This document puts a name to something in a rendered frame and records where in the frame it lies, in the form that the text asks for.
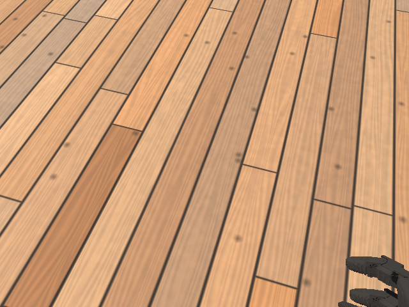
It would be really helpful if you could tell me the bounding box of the right robot hand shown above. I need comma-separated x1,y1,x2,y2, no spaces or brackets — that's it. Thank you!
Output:
338,255,409,307

